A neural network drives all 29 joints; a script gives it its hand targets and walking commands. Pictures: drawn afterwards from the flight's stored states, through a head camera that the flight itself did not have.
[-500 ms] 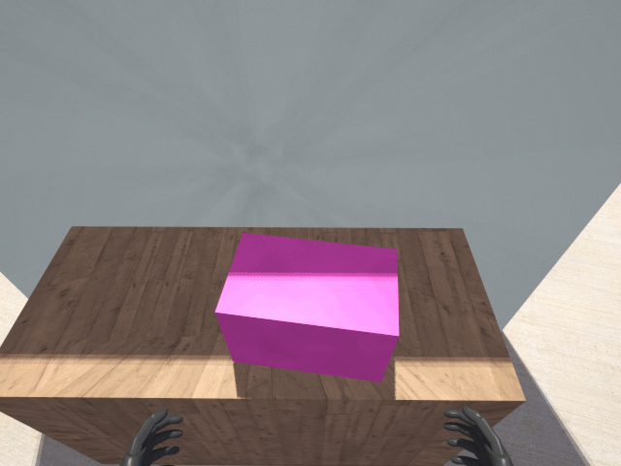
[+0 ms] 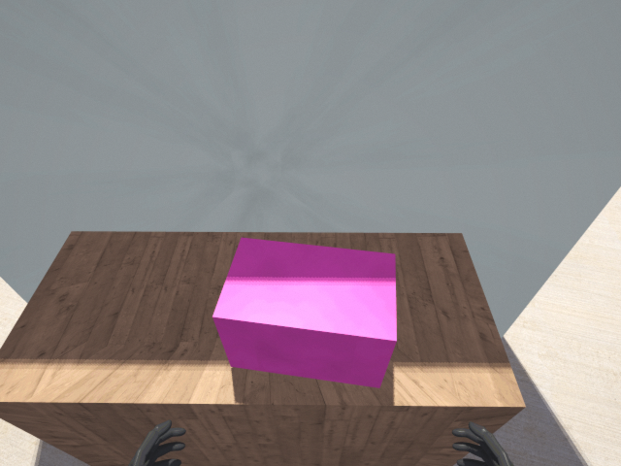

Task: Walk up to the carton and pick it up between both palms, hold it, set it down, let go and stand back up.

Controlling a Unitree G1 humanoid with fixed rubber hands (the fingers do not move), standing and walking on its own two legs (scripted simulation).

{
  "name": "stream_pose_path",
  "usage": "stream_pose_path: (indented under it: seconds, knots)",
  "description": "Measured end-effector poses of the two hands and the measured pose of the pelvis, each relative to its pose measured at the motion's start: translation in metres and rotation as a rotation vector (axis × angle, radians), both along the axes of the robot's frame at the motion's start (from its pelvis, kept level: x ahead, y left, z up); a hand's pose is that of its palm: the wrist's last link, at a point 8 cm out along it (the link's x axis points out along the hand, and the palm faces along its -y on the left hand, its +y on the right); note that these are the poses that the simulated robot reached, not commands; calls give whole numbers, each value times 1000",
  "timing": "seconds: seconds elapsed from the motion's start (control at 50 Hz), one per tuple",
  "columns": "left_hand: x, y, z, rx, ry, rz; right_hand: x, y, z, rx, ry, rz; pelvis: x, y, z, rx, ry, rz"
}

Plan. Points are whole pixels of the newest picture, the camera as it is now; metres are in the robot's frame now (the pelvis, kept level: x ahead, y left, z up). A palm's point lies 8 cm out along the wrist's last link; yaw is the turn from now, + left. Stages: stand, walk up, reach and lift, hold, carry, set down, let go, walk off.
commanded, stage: stand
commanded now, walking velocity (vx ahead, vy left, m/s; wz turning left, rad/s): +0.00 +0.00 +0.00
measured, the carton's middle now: (310, 312) +0.41 +0.01 -0.12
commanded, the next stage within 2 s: none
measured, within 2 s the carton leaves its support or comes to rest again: neither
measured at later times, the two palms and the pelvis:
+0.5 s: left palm out of the picture -0.02 +0.25 -0.13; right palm out of the picture -0.01 -0.23 -0.14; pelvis -0.02 +0.01 +0.00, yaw +2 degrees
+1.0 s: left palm out of the picture -0.09 +0.25 -0.14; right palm out of the picture -0.07 -0.21 -0.15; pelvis -0.05 +0.02 +0.00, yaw +2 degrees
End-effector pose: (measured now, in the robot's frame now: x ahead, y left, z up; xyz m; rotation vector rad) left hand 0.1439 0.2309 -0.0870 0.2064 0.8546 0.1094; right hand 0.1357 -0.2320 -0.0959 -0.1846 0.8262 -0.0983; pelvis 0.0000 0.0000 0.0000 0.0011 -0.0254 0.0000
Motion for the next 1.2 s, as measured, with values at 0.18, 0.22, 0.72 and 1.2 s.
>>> stream_pose_path:
  seconds: [0.18,0.22,0.72,1.2]
  knots:
    - [-59,14,-20,14,116,51,-48,-12,-26,-24,199,-55,5,2,-3,-3,-19,13]
    - [-76,16,-24,16,162,64,-61,-12,-30,-25,238,-61,4,3,-2,-3,-22,15]
    - [-195,14,-49,-22,434,118,-180,18,-50,3,506,-91,-34,17,-2,-15,-41,30]
    - [-257,15,-52,-32,564,204,-207,27,-56,15,562,-119,-52,23,-4,-9,-13,35]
